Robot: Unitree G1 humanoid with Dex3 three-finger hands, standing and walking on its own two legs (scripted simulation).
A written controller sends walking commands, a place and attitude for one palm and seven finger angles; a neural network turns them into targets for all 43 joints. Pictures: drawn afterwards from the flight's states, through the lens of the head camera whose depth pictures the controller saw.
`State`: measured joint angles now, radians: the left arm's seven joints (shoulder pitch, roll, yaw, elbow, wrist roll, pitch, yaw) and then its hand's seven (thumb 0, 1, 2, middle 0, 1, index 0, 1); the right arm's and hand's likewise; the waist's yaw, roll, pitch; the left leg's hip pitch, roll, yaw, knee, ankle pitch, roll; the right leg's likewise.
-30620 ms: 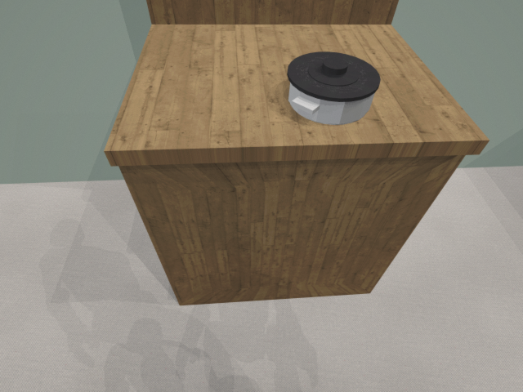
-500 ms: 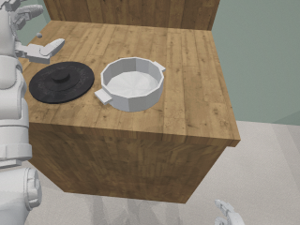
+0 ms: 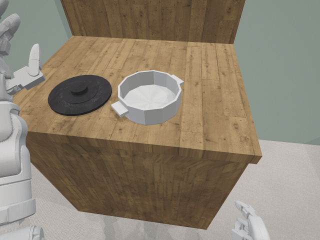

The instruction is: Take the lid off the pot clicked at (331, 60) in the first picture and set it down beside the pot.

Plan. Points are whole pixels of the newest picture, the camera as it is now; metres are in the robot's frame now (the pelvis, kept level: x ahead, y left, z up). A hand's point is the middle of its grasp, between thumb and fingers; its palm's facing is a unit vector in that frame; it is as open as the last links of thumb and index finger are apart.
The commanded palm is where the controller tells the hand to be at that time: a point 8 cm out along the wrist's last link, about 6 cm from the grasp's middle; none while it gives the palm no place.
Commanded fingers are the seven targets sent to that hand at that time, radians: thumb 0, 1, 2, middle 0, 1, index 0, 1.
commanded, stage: draw the hand back to the body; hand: left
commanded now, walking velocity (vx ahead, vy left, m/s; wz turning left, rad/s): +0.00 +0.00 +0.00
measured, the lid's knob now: (79, 88) +0.51 +0.32 +0.09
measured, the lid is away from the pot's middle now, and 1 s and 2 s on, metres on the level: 0.23 0.23 0.23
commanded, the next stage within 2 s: step back with the hand held close in 1.00 s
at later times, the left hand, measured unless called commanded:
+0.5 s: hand (7, 104) +0.23 +0.25 +0.29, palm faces +0.52 -0.83 -0.20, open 7.5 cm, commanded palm +0.17 +0.28 +0.28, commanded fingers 0.00 0.90 0.90 -0.20 -0.30 -0.20 -0.30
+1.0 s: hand out of the picture +0.16 +0.23 +0.29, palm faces +0.56 -0.77 -0.31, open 7.5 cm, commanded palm +0.11 +0.28 +0.28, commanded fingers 0.00 0.90 0.90 -0.20 -0.30 -0.20 -0.30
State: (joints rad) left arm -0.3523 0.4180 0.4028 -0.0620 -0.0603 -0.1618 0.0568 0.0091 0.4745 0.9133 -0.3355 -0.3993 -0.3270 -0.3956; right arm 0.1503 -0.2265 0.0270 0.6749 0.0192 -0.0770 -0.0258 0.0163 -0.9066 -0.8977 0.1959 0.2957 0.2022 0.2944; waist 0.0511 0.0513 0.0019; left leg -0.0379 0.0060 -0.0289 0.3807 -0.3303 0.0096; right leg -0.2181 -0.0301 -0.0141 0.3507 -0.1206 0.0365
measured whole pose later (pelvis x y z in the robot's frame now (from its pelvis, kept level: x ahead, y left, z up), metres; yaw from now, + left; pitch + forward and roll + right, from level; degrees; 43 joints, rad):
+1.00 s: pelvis -0.02 -0.01 +0.00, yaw +1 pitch -4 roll -1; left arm 0.22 0.38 0.48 -0.62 -0.08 -0.20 0.08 0.01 0.88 0.90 -0.22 -0.31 -0.21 -0.30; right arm 0.16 -0.19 0.03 0.69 -0.01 -0.16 -0.06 0.02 -0.90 -0.90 0.20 0.30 0.20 0.29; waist 0.10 0.06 0.01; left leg 0.00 0.01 -0.04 0.40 -0.33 0.00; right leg -0.17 -0.03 -0.02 0.36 -0.11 0.03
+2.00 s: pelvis -0.10 +0.00 -0.03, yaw -1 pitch +0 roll +2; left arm 0.37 0.49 0.62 -0.76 -0.04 -0.31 0.14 0.01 0.88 0.90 -0.22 -0.31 -0.21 -0.30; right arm 0.28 -0.20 0.01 0.58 0.02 -0.11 -0.05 0.02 -0.90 -0.90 0.20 0.30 0.20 0.29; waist -0.03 -0.04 -0.03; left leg -0.36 -0.03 0.02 0.73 -0.36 0.02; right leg -0.52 -0.07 0.01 0.65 -0.12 0.03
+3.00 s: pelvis -0.32 -0.02 -0.01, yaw -1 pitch +0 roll -1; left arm 0.43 0.61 0.63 -0.89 -0.06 -0.31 0.14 0.02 0.88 0.89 -0.23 -0.31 -0.22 -0.30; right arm 0.26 -0.18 0.01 0.61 0.01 -0.10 -0.03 0.02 -0.90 -0.90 0.20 0.30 0.20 0.29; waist 0.00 -0.04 -0.05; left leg -0.46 0.04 0.04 0.67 -0.34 0.00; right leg -0.29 0.00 -0.09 0.57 -0.34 -0.04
